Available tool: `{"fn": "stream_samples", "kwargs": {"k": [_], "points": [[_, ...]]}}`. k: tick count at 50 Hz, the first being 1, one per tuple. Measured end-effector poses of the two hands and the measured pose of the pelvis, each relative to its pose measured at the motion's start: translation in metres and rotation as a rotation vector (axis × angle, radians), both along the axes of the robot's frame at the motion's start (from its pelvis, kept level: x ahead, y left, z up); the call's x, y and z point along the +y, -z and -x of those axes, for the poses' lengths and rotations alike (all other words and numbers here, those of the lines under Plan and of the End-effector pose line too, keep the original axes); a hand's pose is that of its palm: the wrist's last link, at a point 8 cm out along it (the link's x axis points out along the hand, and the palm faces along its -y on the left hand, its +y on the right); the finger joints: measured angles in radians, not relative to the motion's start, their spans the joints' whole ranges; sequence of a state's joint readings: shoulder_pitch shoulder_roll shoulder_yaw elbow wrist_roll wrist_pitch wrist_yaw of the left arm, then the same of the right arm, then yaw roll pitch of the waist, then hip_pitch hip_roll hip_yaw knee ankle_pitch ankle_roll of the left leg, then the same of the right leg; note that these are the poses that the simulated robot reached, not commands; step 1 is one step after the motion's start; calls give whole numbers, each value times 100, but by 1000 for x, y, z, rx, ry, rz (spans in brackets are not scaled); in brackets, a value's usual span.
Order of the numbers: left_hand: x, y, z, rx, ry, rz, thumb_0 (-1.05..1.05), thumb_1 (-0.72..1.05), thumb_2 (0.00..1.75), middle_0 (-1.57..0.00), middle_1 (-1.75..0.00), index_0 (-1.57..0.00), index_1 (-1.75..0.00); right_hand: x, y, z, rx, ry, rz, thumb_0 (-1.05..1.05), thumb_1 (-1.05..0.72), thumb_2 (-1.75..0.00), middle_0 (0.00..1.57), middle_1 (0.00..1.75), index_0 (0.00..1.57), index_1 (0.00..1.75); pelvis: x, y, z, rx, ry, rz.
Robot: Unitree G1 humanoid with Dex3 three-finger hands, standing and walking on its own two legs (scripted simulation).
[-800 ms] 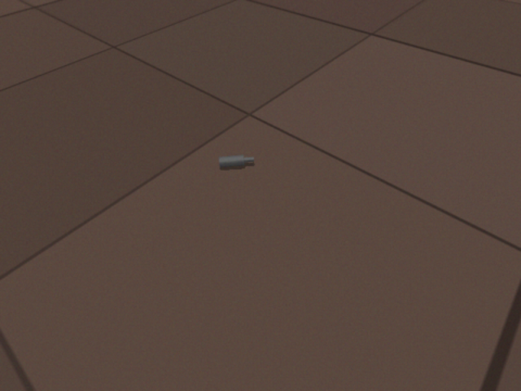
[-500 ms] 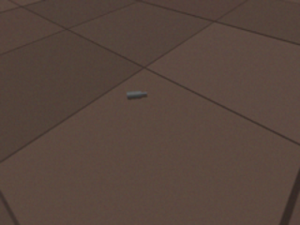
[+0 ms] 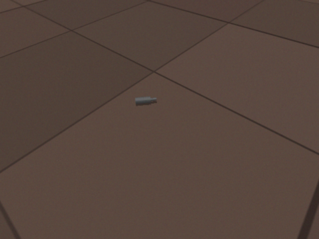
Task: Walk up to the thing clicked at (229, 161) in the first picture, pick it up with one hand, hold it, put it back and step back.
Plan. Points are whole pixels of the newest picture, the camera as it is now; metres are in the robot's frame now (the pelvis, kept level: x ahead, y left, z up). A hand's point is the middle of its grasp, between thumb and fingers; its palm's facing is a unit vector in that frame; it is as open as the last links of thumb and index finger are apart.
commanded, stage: stand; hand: left
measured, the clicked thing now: (146, 99) +1.43 +0.15 -0.75
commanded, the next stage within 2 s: walk up in 0.32 s
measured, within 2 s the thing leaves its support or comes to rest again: neither
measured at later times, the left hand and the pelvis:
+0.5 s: hand out of the picture +0.10 +0.27 -0.15, palm faces -0.03 -0.93 -0.36, open 7.4 cm; pelvis +0.02 -0.02 -0.01, yaw -1 degrees
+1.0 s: hand (99, 232) +0.20 +0.20 -0.17, palm faces +0.07 -0.94 -0.33, open 7.4 cm; pelvis +0.21 -0.08 -0.02, yaw +4 degrees
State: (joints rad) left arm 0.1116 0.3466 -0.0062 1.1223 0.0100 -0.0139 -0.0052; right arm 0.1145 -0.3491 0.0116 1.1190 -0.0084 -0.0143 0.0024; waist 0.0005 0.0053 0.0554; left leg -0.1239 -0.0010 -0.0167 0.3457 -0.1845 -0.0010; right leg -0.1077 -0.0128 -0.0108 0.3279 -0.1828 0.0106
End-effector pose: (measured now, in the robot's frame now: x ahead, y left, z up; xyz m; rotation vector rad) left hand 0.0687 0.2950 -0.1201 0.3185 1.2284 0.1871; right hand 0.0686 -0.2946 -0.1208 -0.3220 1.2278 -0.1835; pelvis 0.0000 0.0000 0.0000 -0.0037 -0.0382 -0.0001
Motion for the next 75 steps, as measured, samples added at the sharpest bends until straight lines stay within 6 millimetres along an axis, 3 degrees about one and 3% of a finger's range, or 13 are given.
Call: {"fn": "stream_samples", "kwargs": {"k": [19, 25, 30, 33, 35, 41, 46, 51, 55, 60, 68, 72, 75], "points": [[6, -2, -2, -23, -7, 15, 1, 91, 89, -20, -30, -20, -30, -2, -3, -3, -27, -8, -8, 0, -90, -90, 20, 30, 20, 30, 0, 1, -6, 8, -3, -3], [15, -7, -21, -31, 8, -25, 1, 91, 89, -20, -30, -20, -30, -35, -6, 3, -43, 21, 23, 0, -90, -90, 21, 30, 21, 30, -16, 8, -21, 16, 10, -24], [-2, -19, -58, -65, 41, -56, 1, 91, 90, -20, -30, -20, -30, -78, -2, 4, 11, 51, 45, 0, -90, -90, 21, 31, 21, 30, -43, 11, -47, 5, 13, -30], [-15, -19, -74, -121, 32, -87, 1, 91, 90, -20, -30, -20, -30, -105, 12, -15, 37, 41, 66, 0, -90, -90, 21, 30, 21, 30, -61, 23, -67, -11, -1, 4], [-24, -19, -75, -140, 1, -91, 0, 91, 89, -20, -30, -20, -30, -111, 13, -38, 38, 25, 66, 1, -90, -90, 20, 30, 20, 30, -68, 23, -80, -19, -15, 9], [-47, -21, -74, -71, -68, -53, 0, 91, 89, -20, -30, -20, -30, -109, -5, -127, -75, -59, 19, 1, -90, -90, 20, 30, 20, 30, -79, 8, -125, -24, -22, 7], [-54, -9, -92, -17, -95, -21, 1, 91, 89, -20, -30, -20, -30, -101, -14, -196, -99, -122, 9, 0, -90, -90, 20, 30, 20, 30, -81, 9, -169, -13, -42, 21], [-47, 15, -133, 9, -115, 10, 1, 90, 89, -20, -31, -20, -30, -87, -12, -270, -94, -178, 35, 0, -90, -90, 20, 30, 20, 30, -73, 22, -226, 4, -71, 31], [-41, 32, -178, 46, -117, 24, 1, 91, 89, -20, -30, -20, -30, -71, -10, -329, -155, -196, 61, 0, -90, -90, 20, 30, 20, 30, -60, 32, -269, 5, -68, -16], [-42, 18, -257, 13, -50, 27, 1, 91, 89, -20, -30, -20, -30, -67, -23, -361, -216, -129, 47, 0, -90, -90, 20, 30, 21, 30, -59, 18, -318, -4, -65, -3], [-47, -10, -391, -149, 23, -20, 1, 91, 89, -20, -30, -20, -30, -101, -13, -391, -122, -99, 43, 0, -90, -90, 21, 31, 21, 30, -81, 18, -391, -13, -60, -33], [-60, -14, -442, -162, 39, -67, 0, 91, 90, -20, -30, -20, -30, -132, 11, -426, -105, -75, 34, 0, -90, -90, 21, 31, 21, 30, -103, 31, -439, -5, -56, -43], [-74, -16, -465, -189, 11, -99, 0, 91, 89, -20, -30, -20, -30, -150, 27, -462, -83, -77, 35, 0, -90, -90, 20, 30, 21, 30, -118, 39, -469, -13, -66, -6]]}}
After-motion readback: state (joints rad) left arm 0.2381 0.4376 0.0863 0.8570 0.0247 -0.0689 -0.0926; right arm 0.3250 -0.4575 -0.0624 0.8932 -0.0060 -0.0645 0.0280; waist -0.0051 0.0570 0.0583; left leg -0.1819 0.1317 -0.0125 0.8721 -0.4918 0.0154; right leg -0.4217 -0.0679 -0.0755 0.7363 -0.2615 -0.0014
